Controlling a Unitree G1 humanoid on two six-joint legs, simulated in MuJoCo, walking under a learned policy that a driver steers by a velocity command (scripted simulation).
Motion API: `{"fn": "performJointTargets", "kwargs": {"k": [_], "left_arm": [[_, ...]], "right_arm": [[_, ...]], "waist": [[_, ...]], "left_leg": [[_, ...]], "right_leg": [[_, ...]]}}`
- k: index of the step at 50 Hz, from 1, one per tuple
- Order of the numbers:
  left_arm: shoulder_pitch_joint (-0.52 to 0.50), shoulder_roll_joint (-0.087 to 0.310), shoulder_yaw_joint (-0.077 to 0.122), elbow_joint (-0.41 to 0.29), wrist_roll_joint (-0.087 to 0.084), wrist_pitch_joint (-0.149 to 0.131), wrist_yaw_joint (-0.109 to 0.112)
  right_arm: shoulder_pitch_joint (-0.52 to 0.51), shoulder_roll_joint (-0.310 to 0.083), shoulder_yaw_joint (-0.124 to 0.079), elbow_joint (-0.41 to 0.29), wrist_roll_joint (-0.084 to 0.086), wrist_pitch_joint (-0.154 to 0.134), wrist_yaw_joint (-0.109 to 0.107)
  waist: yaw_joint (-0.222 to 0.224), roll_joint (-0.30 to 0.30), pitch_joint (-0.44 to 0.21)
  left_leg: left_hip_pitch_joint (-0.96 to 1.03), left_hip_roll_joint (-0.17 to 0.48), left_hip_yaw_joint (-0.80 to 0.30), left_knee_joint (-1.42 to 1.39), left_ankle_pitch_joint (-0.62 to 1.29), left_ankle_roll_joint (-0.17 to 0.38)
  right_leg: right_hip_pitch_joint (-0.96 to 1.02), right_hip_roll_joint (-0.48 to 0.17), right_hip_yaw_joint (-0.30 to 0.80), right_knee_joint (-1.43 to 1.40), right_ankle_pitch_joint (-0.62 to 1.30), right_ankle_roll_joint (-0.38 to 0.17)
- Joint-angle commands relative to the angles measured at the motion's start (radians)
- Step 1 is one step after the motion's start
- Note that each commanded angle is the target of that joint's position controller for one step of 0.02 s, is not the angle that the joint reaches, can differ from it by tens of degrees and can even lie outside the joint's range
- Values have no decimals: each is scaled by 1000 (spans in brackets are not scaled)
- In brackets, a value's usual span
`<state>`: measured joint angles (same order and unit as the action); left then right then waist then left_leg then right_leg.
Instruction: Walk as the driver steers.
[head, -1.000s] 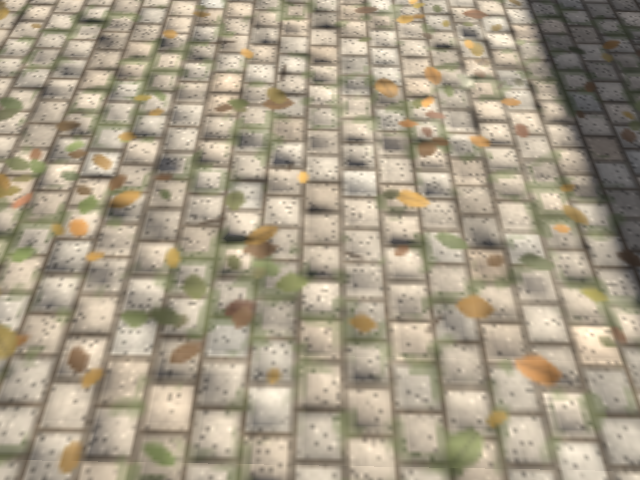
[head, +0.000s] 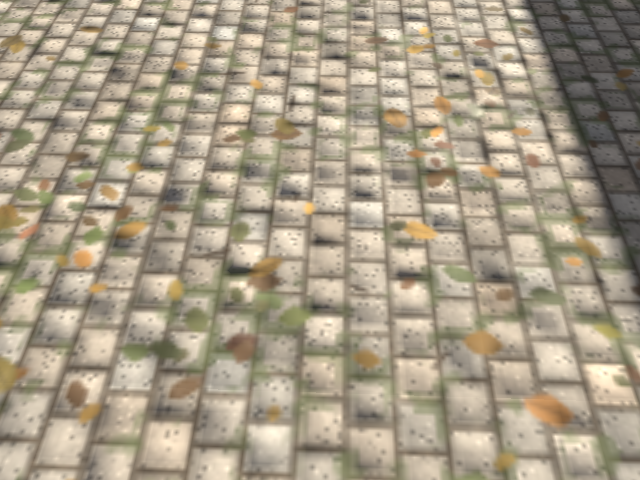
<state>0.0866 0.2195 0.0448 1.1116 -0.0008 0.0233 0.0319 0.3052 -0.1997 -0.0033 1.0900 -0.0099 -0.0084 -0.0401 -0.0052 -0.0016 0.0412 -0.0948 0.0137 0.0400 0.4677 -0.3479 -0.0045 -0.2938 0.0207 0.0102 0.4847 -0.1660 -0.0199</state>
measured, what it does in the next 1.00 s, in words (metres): stands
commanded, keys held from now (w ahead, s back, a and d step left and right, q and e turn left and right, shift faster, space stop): no key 1.00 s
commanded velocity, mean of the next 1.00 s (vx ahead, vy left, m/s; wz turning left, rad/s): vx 0.00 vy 0.00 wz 0.00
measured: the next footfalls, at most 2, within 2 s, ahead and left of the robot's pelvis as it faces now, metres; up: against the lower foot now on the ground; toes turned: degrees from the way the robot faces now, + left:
left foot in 1.96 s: +0.51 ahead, +0.12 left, +0.00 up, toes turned +4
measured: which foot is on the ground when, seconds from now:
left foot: down 0.00-1.00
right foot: down 0.00-1.00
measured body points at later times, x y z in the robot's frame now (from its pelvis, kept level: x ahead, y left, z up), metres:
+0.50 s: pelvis +0.00 +0.00 +0.00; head +0.02 +0.01 +0.45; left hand +0.07 +0.25 -0.15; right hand -0.03 -0.23 -0.16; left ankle -0.06 +0.12 -0.74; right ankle +0.06 -0.11 -0.74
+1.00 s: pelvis +0.01 +0.01 +0.00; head +0.02 +0.01 +0.45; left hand +0.06 +0.26 -0.15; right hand -0.04 -0.22 -0.15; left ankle -0.06 +0.12 -0.74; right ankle +0.06 -0.11 -0.74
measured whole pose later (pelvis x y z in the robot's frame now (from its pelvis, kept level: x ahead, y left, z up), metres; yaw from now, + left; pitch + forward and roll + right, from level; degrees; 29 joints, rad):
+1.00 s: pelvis +0.01 +0.01 +0.00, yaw +0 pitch -1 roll +0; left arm 0.14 0.20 0.04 1.13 -0.01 0.02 0.05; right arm 0.39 -0.16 -0.01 1.09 0.00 -0.03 -0.04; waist 0.00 0.00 0.03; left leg -0.09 0.00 0.04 0.46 -0.35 0.01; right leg -0.30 0.01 0.02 0.49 -0.18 -0.01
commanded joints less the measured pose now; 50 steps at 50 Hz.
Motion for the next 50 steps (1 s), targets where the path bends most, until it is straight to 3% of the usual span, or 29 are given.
{"fn": "performJointTargets", "kwargs": {"k": [1,50], "left_arm": [[-23,107,14,-30,0,-8,4],[67,76,9,-5,-7,-7,17]], "right_arm": [[73,-92,-15,-11,1,-8,-3],[194,-39,-23,1,6,-20,-3]], "waist": [[2,5,-1],[4,12,12]], "left_leg": [[-178,31,-29,-120,47,16],[-175,28,-32,-124,123,25]], "right_leg": [[137,-53,62,-66,63,-39],[143,-50,53,-40,151,-35]]}}
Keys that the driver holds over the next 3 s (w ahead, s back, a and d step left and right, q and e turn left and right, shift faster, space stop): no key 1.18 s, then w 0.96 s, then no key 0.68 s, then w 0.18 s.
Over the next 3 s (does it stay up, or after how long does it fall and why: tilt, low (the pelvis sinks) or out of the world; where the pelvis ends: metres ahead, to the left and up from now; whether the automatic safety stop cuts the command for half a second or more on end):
stays up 0.67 0.01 0.00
